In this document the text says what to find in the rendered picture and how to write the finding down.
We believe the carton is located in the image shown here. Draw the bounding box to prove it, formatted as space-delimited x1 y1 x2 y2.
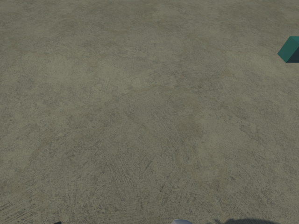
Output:
277 36 299 63

